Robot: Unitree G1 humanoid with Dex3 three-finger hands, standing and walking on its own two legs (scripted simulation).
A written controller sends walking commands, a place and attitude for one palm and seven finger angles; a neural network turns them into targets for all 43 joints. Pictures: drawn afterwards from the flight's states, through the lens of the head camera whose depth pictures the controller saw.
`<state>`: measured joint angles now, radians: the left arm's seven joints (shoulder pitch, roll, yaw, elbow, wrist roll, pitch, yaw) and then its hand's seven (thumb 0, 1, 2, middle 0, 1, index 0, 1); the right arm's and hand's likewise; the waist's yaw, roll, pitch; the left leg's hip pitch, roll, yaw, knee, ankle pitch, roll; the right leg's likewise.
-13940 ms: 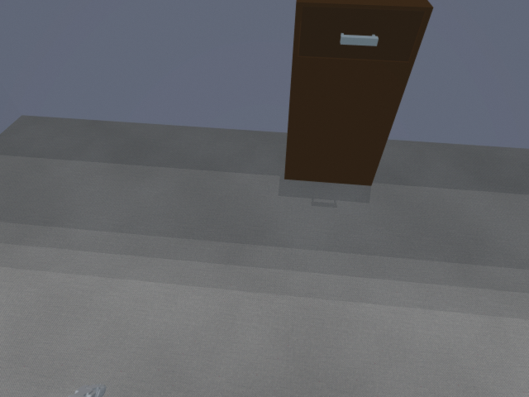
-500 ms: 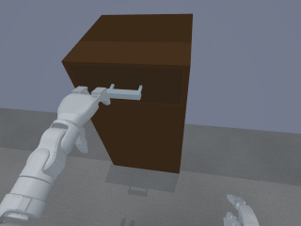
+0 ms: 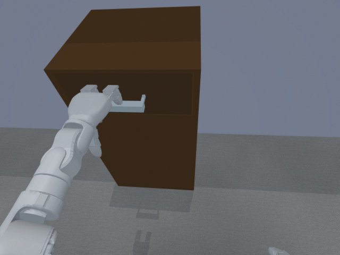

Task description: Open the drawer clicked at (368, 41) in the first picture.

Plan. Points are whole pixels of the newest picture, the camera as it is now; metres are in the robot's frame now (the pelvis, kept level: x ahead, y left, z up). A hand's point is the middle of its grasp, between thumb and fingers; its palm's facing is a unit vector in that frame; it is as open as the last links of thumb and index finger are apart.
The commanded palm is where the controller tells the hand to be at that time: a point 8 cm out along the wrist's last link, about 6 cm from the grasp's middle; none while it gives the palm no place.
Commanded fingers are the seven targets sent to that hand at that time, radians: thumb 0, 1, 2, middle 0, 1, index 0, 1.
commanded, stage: move the hooked fingers above the handle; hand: left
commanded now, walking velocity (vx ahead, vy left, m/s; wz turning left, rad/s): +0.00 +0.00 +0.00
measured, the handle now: (124, 101) +0.56 +0.20 +0.01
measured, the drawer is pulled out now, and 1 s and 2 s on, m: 0.00 0.00 0.00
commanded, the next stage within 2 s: lower the fingers behind the handle in 1.82 s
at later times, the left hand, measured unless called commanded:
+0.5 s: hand (111, 109) +0.46 +0.20 +0.08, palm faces -0.04 +0.00 -1.00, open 13.8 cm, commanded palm +0.45 +0.20 +0.14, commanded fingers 0.00 -0.50 0.30 -0.30 -1.20 -0.30 -1.20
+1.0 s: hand (114, 103) +0.49 +0.20 +0.07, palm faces -0.05 -0.02 -1.00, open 13.8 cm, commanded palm +0.48 +0.21 +0.13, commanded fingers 0.00 -0.50 0.30 -0.30 -1.20 -0.30 -1.20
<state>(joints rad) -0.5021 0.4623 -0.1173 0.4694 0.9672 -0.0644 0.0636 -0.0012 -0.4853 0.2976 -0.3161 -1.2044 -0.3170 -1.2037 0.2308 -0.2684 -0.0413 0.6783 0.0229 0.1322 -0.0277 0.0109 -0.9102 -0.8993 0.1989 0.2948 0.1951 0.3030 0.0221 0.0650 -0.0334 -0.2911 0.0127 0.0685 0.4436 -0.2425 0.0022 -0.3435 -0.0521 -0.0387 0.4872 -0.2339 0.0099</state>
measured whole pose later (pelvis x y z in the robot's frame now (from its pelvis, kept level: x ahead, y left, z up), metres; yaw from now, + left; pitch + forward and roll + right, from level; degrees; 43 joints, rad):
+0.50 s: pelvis +0.01 -0.01 -0.01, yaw +0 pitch +10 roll +1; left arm -0.73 0.46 -0.11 0.80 1.02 -0.09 0.10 0.00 -0.48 0.30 -0.32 -1.20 -0.32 -1.20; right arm 0.27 -0.27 -0.06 0.68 0.01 0.14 -0.03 0.01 -0.91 -0.90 0.20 0.29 0.20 0.30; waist -0.03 0.05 -0.07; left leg -0.40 0.03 0.06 0.53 -0.29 -0.01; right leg -0.45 -0.04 -0.04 0.56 -0.28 0.00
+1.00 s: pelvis +0.01 +0.00 -0.01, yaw -2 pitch +14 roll +0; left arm -0.82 0.50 -0.04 0.94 1.05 -0.11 0.15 0.00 -0.48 0.30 -0.31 -1.20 -0.32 -1.20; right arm 0.38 -0.27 -0.07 0.70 0.00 0.15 -0.03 0.01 -0.91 -0.90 0.20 0.29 0.20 0.30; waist -0.08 0.05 -0.10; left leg -0.50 0.04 0.09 0.59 -0.32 0.01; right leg -0.55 -0.03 -0.02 0.59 -0.28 0.01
